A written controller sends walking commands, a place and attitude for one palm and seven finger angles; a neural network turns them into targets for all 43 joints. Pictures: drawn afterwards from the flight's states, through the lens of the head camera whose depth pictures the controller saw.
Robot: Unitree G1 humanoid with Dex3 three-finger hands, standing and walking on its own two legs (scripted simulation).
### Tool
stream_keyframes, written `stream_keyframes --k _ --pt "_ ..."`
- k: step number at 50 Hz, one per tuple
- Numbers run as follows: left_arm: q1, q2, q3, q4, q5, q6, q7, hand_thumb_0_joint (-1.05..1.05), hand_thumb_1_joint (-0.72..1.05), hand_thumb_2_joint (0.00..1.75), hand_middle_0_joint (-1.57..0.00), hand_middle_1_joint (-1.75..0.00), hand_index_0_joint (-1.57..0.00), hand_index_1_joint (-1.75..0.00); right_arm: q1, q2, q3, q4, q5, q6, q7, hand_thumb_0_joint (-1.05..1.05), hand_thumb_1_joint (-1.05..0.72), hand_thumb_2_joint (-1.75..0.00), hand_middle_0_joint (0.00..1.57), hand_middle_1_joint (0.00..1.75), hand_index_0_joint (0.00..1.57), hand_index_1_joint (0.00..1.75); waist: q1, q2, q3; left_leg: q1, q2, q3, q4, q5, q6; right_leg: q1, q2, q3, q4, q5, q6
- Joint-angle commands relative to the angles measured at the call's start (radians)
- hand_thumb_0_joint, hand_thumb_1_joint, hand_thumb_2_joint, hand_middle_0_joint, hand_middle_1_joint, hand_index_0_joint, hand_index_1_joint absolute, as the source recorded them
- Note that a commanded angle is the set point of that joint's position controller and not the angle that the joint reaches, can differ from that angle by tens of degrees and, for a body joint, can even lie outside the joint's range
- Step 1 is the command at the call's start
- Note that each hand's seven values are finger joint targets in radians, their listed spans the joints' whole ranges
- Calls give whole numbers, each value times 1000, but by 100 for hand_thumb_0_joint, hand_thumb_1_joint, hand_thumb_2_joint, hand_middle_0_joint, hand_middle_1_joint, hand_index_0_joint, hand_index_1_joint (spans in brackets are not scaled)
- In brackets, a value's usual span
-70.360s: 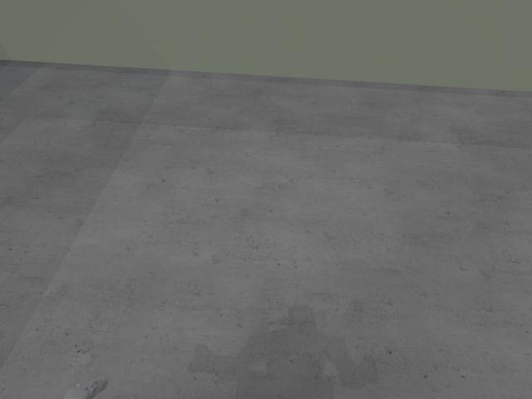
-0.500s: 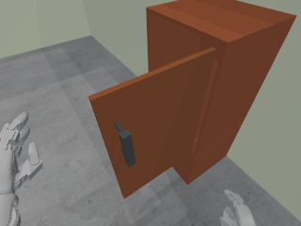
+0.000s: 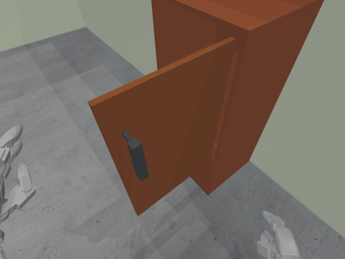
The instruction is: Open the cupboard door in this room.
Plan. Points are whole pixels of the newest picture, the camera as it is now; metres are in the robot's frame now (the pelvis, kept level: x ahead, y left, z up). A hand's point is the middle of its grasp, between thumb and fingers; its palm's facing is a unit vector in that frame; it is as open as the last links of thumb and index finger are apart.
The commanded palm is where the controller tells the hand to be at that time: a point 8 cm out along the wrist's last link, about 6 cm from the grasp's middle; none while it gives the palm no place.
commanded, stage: step back with the hand held close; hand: left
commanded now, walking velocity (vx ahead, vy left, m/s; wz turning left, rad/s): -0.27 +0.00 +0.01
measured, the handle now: (134, 155) +0.34 +0.13 +0.05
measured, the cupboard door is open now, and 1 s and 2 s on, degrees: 90 90 90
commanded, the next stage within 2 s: stop stepping back and stand still in 0.78 s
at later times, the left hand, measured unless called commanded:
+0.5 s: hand out of the picture +0.09 +0.29 +0.15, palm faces +0.47 -0.75 -0.47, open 7.4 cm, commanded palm +0.03 +0.33 +0.17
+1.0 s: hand out of the picture -0.01 +0.26 +0.15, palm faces +0.37 -0.82 -0.44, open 7.4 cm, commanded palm -0.07 +0.31 +0.17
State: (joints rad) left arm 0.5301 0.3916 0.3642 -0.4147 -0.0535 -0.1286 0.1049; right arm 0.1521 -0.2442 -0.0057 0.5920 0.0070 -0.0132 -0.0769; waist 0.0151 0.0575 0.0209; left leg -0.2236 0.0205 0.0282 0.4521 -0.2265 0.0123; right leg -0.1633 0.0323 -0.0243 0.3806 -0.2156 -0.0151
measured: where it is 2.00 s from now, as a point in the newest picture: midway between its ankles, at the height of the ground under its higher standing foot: outside the picture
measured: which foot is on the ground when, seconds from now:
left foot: down 0.00-0.96, up 0.98-1.00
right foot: down 0.00-0.64, up 0.66-0.94, down 0.96-1.00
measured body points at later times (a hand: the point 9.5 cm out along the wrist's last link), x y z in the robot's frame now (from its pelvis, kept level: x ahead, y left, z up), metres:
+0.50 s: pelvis -0.10 +0.02 -0.02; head -0.08 +0.03 +0.43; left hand +0.06 +0.33 +0.17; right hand +0.08 -0.20 -0.10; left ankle +0.01 +0.11 -0.74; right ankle -0.06 -0.11 -0.74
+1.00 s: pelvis -0.22 +0.01 -0.02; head -0.19 +0.04 +0.42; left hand -0.04 +0.30 +0.18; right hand -0.02 -0.20 -0.10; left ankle -0.04 +0.11 -0.73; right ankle -0.35 -0.09 -0.75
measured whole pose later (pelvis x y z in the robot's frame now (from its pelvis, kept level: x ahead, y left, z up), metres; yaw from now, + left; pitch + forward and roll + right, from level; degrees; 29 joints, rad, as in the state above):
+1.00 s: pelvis -0.22 +0.01 -0.02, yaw -2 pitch +3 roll -2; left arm 0.51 0.44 0.40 -0.57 -0.06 -0.22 0.14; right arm 0.10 -0.18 0.02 0.64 -0.02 -0.14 -0.04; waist 0.05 -0.01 0.01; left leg -0.63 0.04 0.04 0.59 -0.15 -0.02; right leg -0.08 0.06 -0.01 0.48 -0.46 -0.05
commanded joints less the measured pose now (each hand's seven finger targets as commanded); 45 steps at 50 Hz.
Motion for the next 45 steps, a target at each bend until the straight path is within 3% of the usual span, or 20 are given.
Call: stream_keyframes --k 1,8,14,18,20,24,26,27,29,30,31,32,33,34,36,37,38,42,44,45 --pt "5 211 164 -237 -5 -60 39 0 90 90 -20 -30 -20 -30 -82 -98 -46 -182 11 -21 -14 0 -90 -90 20 30 20 30 -5 -70 -207 96 54 -29 11 390 17 31 -110 63 13 479 20" --pt "24 224 180 -321 1 -75 58 0 90 90 -20 -30 -20 -30 -75 -107 -45 -205 7 -30 -21 0 -90 -90 20 30 20 30 1 45 -164 -44 81 -88 -52 239 29 26 -74 64 61 245 16" --pt "21 196 200 -308 29 -112 64 0 90 90 -20 -30 -20 -30 -58 -125 -46 -212 0 -67 -16 0 -90 -90 20 30 20 30 -2 148 -83 -428 162 -193 -235 -338 86 183 -13 41 244 35 27" --pt "-29 184 201 -269 49 -128 62 0 90 90 -20 -30 -20 -30 -50 -123 -50 -201 -5 -93 -16 0 -90 -90 20 30 20 30 -3 110 -35 -572 194 -237 -257 -486 110 225 10 40 315 -17 29" --pt "-34 172 182 -269 40 -132 57 0 90 90 -20 -30 -20 -30 -34 -114 -51 -192 -2 -105 -9 0 -90 -90 20 30 20 30 -14 24 -37 -442 138 -191 -166 -394 79 95 -13 81 205 -32 6" --pt "-51 186 152 -323 21 -142 66 0 90 90 -20 -30 -20 -30 -12 -102 -56 -150 0 -119 -2 0 -90 -90 20 30 20 30 -30 -153 -119 -7 -7 -55 207 -158 -4 -305 -184 257 -91 -202 -80" --pt "-75 205 154 -343 28 -142 78 0 90 90 -20 -30 -20 -30 -18 -88 -49 -130 -8 -117 -4 0 -90 -90 20 30 20 30 -33 -171 -106 54 -26 -37 338 -128 -11 -408 -251 272 -127 -205 -102" --pt "-75 211 164 -341 26 -138 84 0 90 90 -20 -30 -20 -30 -15 -90 -47 -121 -11 -116 -6 0 -90 -90 20 30 20 30 -35 -158 -105 56 -29 -44 323 -112 -12 -403 -249 251 -109 -144 -104" --pt "-79 227 182 -357 22 -134 86 0 90 90 -20 -30 -20 -30 -31 -86 -37 -129 -8 -112 -12 0 -90 -90 20 30 20 30 -37 -85 -71 12 9 -91 120 -91 -1 -370 -166 153 -5 -105 -50" --pt "-90 233 191 -382 19 -140 83 0 90 90 -20 -30 -20 -30 -48 -109 -37 -143 -8 -117 -18 0 -90 -90 20 30 20 30 -28 49 -42 -91 78 -193 -53 -96 23 -302 -68 100 104 -123 -4" --pt "-88 246 215 -388 23 -149 85 0 90 90 -20 -30 -20 -30 -70 -113 -35 -151 -10 -129 -22 0 -90 -90 20 30 20 30 -13 204 -55 -249 189 -322 -209 -208 62 -154 13 39 287 -144 28" --pt "-90 268 248 -392 35 -161 82 0 90 90 -20 -30 -20 -30 -79 -112 -42 -146 -24 -141 -25 0 -90 -90 20 30 20 30 -6 318 -93 -405 286 -461 -371 -435 105 7 71 40 546 -222 33" --pt "-96 262 262 -382 46 -169 81 0 90 90 -20 -30 -20 -30 -60 -98 -47 -136 -34 -154 -20 0 -90 -90 20 30 20 30 -11 303 -108 -503 334 -480 -444 -587 131 81 88 72 766 -242 31" --pt "-101 250 260 -343 50 -171 79 0 90 90 -20 -30 -20 -30 -54 -98 -54 -128 -31 -156 -12 0 -90 -90 20 30 20 30 -12 252 -99 -537 336 -441 -432 -579 135 85 90 74 852 -237 30" --pt "-65 221 230 -332 26 -157 76 0 90 90 -20 -30 -20 -30 -52 -84 -61 -114 -24 -165 7 0 -90 -90 20 30 20 30 1 110 -118 -318 266 -311 -325 -352 113 -66 65 57 768 -260 18" --pt "-45 208 215 -331 18 -154 77 0 90 90 -20 -30 -20 -30 -67 -85 -64 -118 -16 -172 9 0 -90 -90 20 30 20 30 10 85 -146 -219 246 -267 -294 -291 104 -96 58 40 706 -263 19" --pt "3 187 191 -325 8 -143 78 0 90 90 -20 -30 -20 -30 -58 -82 -60 -112 -15 -172 13 0 -90 -90 20 30 20 30 6 78 -157 -157 229 -242 -301 -250 87 -116 61 12 634 -299 14" --pt "-15 171 141 -345 -16 -128 68 0 90 90 -20 -30 -20 -30 -48 -86 -50 -92 -18 -175 22 0 -90 -90 20 30 20 30 -7 224 -197 -44 188 -147 -356 -201 19 -48 80 -52 331 -361 -12" --pt "-56 196 150 -356 -27 -147 64 0 90 90 -20 -30 -20 -30 -36 -83 -46 -73 -25 -174 28 0 -90 -90 20 30 20 30 -6 201 -228 38 188 -131 -320 -91 -24 -27 57 -42 89 -340 -31" --pt "-65 213 156 -361 -24 -153 62 0 90 90 -20 -30 -20 -30 -28 -77 -42 -74 -24 -170 28 0 -90 -90 20 30 20 30 -5 138 -217 73 137 -69 -224 -47 -57 -39 29 -22 -79 -282 -49"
